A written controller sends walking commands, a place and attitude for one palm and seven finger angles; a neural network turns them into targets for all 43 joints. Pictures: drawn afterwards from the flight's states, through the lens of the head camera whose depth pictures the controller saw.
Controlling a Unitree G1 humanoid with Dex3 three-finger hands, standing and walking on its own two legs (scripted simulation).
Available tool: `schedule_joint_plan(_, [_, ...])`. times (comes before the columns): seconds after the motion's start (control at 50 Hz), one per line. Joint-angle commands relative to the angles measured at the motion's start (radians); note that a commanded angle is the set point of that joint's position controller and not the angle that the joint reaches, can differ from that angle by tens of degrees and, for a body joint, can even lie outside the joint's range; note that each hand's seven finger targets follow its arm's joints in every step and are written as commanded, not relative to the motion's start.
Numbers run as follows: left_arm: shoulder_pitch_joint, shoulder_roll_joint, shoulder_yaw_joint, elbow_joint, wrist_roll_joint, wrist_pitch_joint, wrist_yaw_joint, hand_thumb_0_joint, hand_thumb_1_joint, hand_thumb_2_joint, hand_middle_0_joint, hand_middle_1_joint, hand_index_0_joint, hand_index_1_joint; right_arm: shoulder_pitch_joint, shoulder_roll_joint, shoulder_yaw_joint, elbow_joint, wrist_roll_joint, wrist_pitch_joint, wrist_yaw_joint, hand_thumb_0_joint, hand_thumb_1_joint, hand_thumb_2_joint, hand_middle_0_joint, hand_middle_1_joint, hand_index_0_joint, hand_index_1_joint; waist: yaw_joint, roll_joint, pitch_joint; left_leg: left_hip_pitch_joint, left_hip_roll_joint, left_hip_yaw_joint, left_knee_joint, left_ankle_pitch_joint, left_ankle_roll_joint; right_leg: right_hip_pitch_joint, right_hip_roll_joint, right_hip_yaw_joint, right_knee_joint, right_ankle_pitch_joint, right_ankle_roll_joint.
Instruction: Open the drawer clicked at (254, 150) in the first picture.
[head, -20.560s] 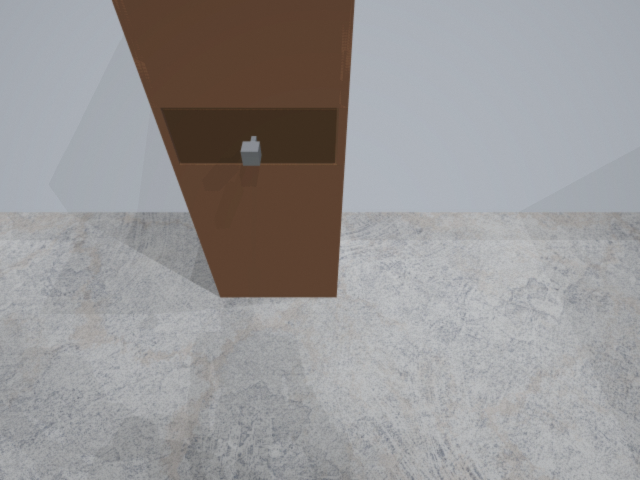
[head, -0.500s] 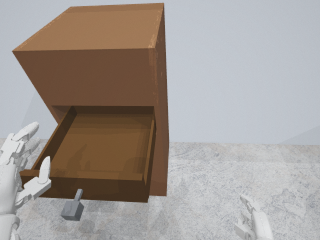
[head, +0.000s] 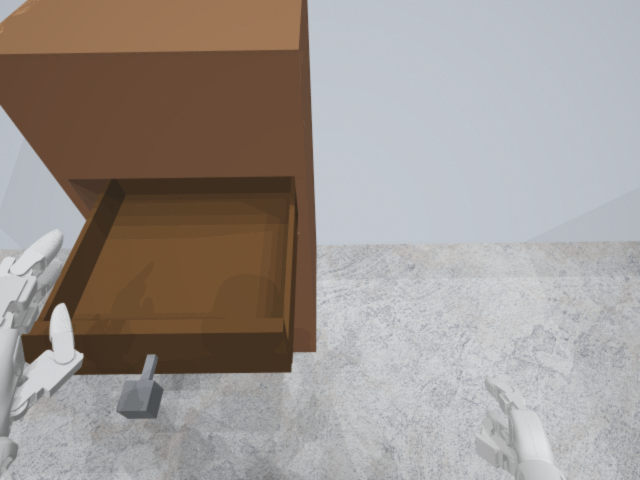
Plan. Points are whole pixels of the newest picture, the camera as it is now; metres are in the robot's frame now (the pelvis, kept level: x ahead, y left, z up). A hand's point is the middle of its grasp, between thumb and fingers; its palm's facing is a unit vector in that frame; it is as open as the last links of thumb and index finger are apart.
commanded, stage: step back with the hand held close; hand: left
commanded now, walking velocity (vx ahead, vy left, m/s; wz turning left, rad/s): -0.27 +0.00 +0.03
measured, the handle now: (145, 384) +0.24 +0.27 -0.07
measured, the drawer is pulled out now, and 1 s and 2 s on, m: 0.29 0.29 0.29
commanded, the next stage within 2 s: stop stepping back and stand still in 0.80 s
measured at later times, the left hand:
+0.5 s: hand out of the picture +0.10 +0.25 +0.15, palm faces +0.39 -0.81 -0.43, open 7.4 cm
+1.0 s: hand out of the picture +0.03 +0.20 +0.15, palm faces +0.23 -0.81 -0.53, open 7.4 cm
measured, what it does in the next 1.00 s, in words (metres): walks backwards: right foot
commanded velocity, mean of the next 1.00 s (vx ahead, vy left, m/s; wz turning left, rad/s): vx -0.25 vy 0.02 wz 0.02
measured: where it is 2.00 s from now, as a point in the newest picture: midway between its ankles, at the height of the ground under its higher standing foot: outside the picture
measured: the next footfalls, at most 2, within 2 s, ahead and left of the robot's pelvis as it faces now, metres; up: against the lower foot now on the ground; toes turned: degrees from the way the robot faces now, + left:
right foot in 0.86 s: -0.20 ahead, -0.11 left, +0.00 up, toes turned -3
left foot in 1.14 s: -0.19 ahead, +0.09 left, +0.00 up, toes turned +2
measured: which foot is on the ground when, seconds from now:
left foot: down 0.00-0.86, up 0.88-1.00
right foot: down 0.00-0.56, up 0.58-0.84, down 0.86-1.00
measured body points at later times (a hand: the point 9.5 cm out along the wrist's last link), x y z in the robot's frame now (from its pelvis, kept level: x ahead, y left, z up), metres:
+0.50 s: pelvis -0.08 +0.02 -0.02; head -0.05 +0.02 +0.43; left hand +0.08 +0.29 +0.17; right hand +0.10 -0.21 -0.10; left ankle -0.01 +0.12 -0.74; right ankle -0.04 -0.12 -0.74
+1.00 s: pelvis -0.18 -0.02 +0.00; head -0.13 -0.02 +0.44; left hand +0.01 +0.24 +0.18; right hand -0.01 -0.26 -0.10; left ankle -0.13 +0.10 -0.70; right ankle -0.24 -0.11 -0.74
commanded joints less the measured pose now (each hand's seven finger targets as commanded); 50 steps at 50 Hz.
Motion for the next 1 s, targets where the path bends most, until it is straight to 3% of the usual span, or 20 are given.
schedule_joint_plan(0.0, [0.058, 0.193, 0.168, -0.277, -0.007, -0.064, 0.037, 0.000, 0.900, 0.900, -0.200, -0.300, -0.200, -0.300, -0.083, -0.089, -0.043, -0.190, 0.005, -0.031, -0.009, 0.000, -0.900, -0.900, 0.200, 0.300, 0.200, 0.300, 0.005, -0.019, -0.234, 0.187, 0.036, -0.001, 0.017, 0.389, 0.032, -0.046, -0.043, -0.033, 0.013, 0.378, 0.010])
schedule_joint_plan(0.14, [0.108, 0.190, 0.188, -0.328, -0.008, -0.085, 0.057, 0.000, 0.900, 0.900, -0.200, -0.300, -0.200, -0.300, -0.065, -0.096, -0.039, -0.194, 0.001, -0.065, -0.009, 0.000, -0.900, -0.900, 0.200, 0.300, 0.200, 0.300, 0.007, 0.116, -0.219, 0.014, 0.097, -0.066, -0.063, 0.195, 0.049, -0.022, -0.003, -0.057, 0.144, 0.135, 0.009])
schedule_joint_plan(0.22, [0.089, 0.173, 0.196, -0.314, 0.001, -0.101, 0.065, 0.000, 0.900, 0.900, -0.200, -0.300, -0.200, -0.300, -0.066, -0.110, -0.039, -0.187, 0.000, -0.104, -0.010, 0.000, -0.900, -0.900, 0.200, 0.300, 0.200, 0.300, 0.002, 0.156, -0.154, -0.226, 0.140, -0.116, -0.148, -0.216, 0.080, 0.045, 0.008, -0.044, 0.229, 0.039, 0.009])
schedule_joint_plan(0.32, [0.038, 0.166, 0.184, -0.319, 0.010, -0.117, 0.075, 0.000, 0.900, 0.900, -0.200, -0.300, -0.200, -0.300, -0.037, -0.111, -0.040, -0.173, 0.000, -0.138, -0.009, 0.000, -0.900, -0.900, 0.200, 0.300, 0.200, 0.300, -0.017, 0.019, -0.117, -0.260, 0.080, -0.092, -0.048, -0.390, 0.057, -0.064, -0.026, 0.036, 0.117, -0.082, -0.009])
schedule_joint_plan(0.38, [0.018, 0.150, 0.148, -0.294, 0.010, -0.116, 0.090, 0.000, 0.900, 0.900, -0.200, -0.300, -0.200, -0.300, -0.015, -0.093, -0.044, -0.135, -0.004, -0.136, -0.006, 0.000, -0.900, -0.900, 0.200, 0.300, 0.200, 0.300, -0.031, -0.158, -0.099, -0.016, -0.029, -0.021, 0.254, -0.257, 0.002, -0.390, -0.169, 0.186, -0.100, -0.279, -0.085])
schedule_joint_plan(0.42, [-0.018, 0.161, 0.147, -0.295, 0.016, -0.102, 0.106, 0.000, 0.900, 0.900, -0.200, -0.300, -0.200, -0.300, -0.014, -0.088, -0.047, -0.094, -0.015, -0.131, -0.009, 0.000, -0.900, -0.900, 0.200, 0.300, 0.200, 0.300, -0.039, -0.218, -0.124, 0.085, -0.056, -0.008, 0.403, -0.206, -0.008, -0.480, -0.252, 0.221, -0.136, -0.212, -0.132])
schedule_joint_plan(0.46, [-0.043, 0.150, 0.132, -0.302, 0.021, -0.090, 0.111, 0.000, 0.900, 0.900, -0.200, -0.300, -0.200, -0.300, -0.026, -0.070, -0.028, -0.094, -0.018, -0.127, -0.011, 0.000, -0.900, -0.900, 0.200, 0.300, 0.200, 0.300, -0.046, -0.206, -0.117, 0.070, -0.035, -0.025, 0.241, -0.149, 0.001, -0.408, -0.213, 0.120, -0.040, -0.074, -0.100])
schedule_joint_plan(0.48, [-0.051, 0.155, 0.135, -0.315, 0.017, -0.091, 0.109, 0.000, 0.900, 0.900, -0.200, -0.300, -0.200, -0.300, -0.034, -0.078, -0.024, -0.103, -0.016, -0.127, -0.015, 0.000, -0.900, -0.900, 0.200, 0.300, 0.200, 0.300, -0.044, -0.112, -0.096, 0.032, -0.006, -0.058, 0.085, -0.133, 0.007, -0.362, -0.146, 0.062, 0.037, -0.070, -0.061])
schedule_joint_plan(0.52, [-0.052, 0.194, 0.169, -0.357, 0.026, -0.104, 0.115, 0.000, 0.900, 0.900, -0.200, -0.300, -0.200, -0.300, -0.075, -0.109, -0.027, -0.135, -0.010, -0.134, -0.028, 0.000, -0.900, -0.900, 0.200, 0.300, 0.200, 0.300, -0.018, 0.195, -0.094, -0.136, 0.209, -0.319, -0.148, -0.065, 0.088, -0.240, 0.006, -0.044, 0.339, -0.118, 0.013])
schedule_joint_plan(0.54, [-0.014, 0.187, 0.185, -0.341, 0.023, -0.113, 0.115, 0.000, 0.900, 0.900, -0.200, -0.300, -0.200, -0.300, -0.041, -0.079, -0.027, -0.123, -0.021, -0.145, -0.024, 0.000, -0.900, -0.900, 0.200, 0.300, 0.200, 0.300, -0.018, 0.233, -0.152, -0.178, 0.275, -0.394, -0.220, -0.134, 0.127, -0.190, 0.034, -0.019, 0.524, -0.261, 0.003])
schedule_joint_plan(0.56, [-0.030, 0.178, 0.177, -0.356, 0.030, -0.125, 0.111, 0.000, 0.900, 0.900, -0.200, -0.300, -0.200, -0.300, -0.029, -0.080, -0.030, -0.120, -0.029, -0.161, -0.015, 0.000, -0.900, -0.900, 0.200, 0.300, 0.200, 0.300, -0.026, 0.233, -0.153, -0.267, 0.310, -0.422, -0.291, -0.350, 0.157, -0.143, 0.046, 0.016, 0.695, -0.279, 0.001])
schedule_joint_plan(0.58, [-0.018, 0.189, 0.206, -0.342, 0.032, -0.129, 0.116, 0.000, 0.900, 0.900, -0.200, -0.300, -0.200, -0.300, -0.018, -0.078, -0.036, -0.112, -0.034, -0.166, -0.012, 0.000, -0.900, -0.900, 0.200, 0.300, 0.200, 0.300, -0.023, 0.198, -0.141, -0.293, 0.313, -0.422, -0.281, -0.388, 0.174, -0.166, 0.035, 0.039, 0.760, -0.252, -0.003])
schedule_joint_plan(0.66, [0.087, 0.137, 0.164, -0.368, 0.005, -0.125, 0.111, 0.000, 0.900, 0.900, -0.200, -0.300, -0.200, -0.300, -0.025, -0.085, -0.040, -0.077, -0.026, -0.180, 0.012, 0.000, -0.900, -0.900, 0.200, 0.300, 0.200, 0.300, -0.005, 0.147, -0.218, -0.010, 0.223, -0.218, -0.109, 0.065, 0.146, -0.270, 0.023, -0.029, 0.557, -0.264, 0.005])
schedule_joint_plan(0.74, [0.058, 0.138, 0.135, -0.386, -0.012, -0.117, 0.094, 0.000, 0.900, 0.900, -0.200, -0.300, -0.200, -0.300, -0.033, -0.092, -0.021, -0.061, -0.032, -0.185, 0.022, 0.000, -0.900, -0.900, 0.200, 0.300, 0.200, 0.300, -0.018, 0.216, -0.219, 0.024, 0.203, -0.216, -0.129, 0.087, 0.115, -0.176, 0.046, -0.066, 0.269, -0.258, 0.003])
schedule_joint_plan(0.8, [0.057, 0.183, 0.173, -0.376, -0.017, -0.125, 0.077, 0.000, 0.900, 0.900, -0.200, -0.300, -0.200, -0.300, -0.053, -0.092, -0.018, -0.066, -0.028, -0.173, 0.022, 0.000, -0.900, -0.900, 0.200, 0.300, 0.200, 0.300, -0.002, 0.154, -0.229, 0.017, 0.152, -0.161, -0.075, 0.052, 0.064, -0.055, 0.034, -0.084, -0.022, -0.030, -0.013])
schedule_joint_plan(0.82, [0.080, 0.228, 0.210, -0.378, -0.013, -0.131, 0.073, 0.000, 0.900, 0.900, -0.200, -0.300, -0.200, -0.300, -0.061, -0.087, -0.022, -0.076, -0.028, -0.158, 0.022, 0.000, -0.900, -0.900, 0.200, 0.300, 0.200, 0.300, -0.004, 0.080, -0.228, 0.038, 0.110, -0.112, -0.002, 0.071, 0.041, -0.074, -0.008, -0.048, -0.101, 0.056, -0.022])
schedule_joint_plan(0.86, [0.058, 0.268, 0.236, -0.345, -0.025, -0.144, 0.074, 0.000, 0.900, 0.900, -0.200, -0.300, -0.200, -0.300, -0.074, -0.059, -0.014, -0.092, -0.006, -0.132, 0.020, 0.000, -0.900, -0.900, 0.200, 0.300, 0.200, 0.300, -0.008, -0.189, -0.224, -0.013, -0.028, 0.029, 0.301, -0.163, -0.027, -0.167, -0.267, 0.166, -0.126, 0.341, -0.101])
schedule_joint_plan(0.88, [0.081, 0.210, 0.186, -0.269, -0.020, -0.129, 0.073, 0.000, 0.900, 0.900, -0.200, -0.300, -0.200, -0.300, -0.086, -0.075, -0.040, -0.093, 0.019, -0.127, 0.017, 0.000, -0.900, -0.900, 0.200, 0.300, 0.200, 0.300, 0.003, -0.289, -0.196, -0.142, -0.080, -0.020, 0.538, -0.297, -0.029, -0.170, -0.346, 0.215, -0.087, 0.469, -0.136])
schedule_joint_plan(0.92, [0.168, 0.186, 0.215, -0.217, -0.009, -0.092, 0.079, 0.000, 0.900, 0.900, -0.200, -0.300, -0.200, -0.300, -0.095, -0.062, -0.031, -0.098, 0.009, -0.103, 0.011, 0.000, -0.900, -0.900, 0.200, 0.300, 0.200, 0.300, -0.013, -0.209, -0.216, -0.255, -0.054, -0.056, 0.597, -0.314, -0.026, -0.050, -0.319, 0.151, 0.030, 0.718, -0.151])
schedule_joint_plan(0.98, [0.140, 0.180, 0.193, -0.221, 0.014, -0.077, 0.104, 0.000, 0.900, 0.900, -0.200, -0.300, -0.200, -0.300, -0.117, -0.025, 0.005, -0.123, 0.003, -0.081, -0.012, 0.000, -0.900, -0.900, 0.200, 0.300, 0.200, 0.300, -0.032, -0.167, -0.197, -0.211, -0.058, 0.022, 0.347, -0.205, -0.015, 0.054, -0.248, 0.072, 0.057, 0.744, -0.121])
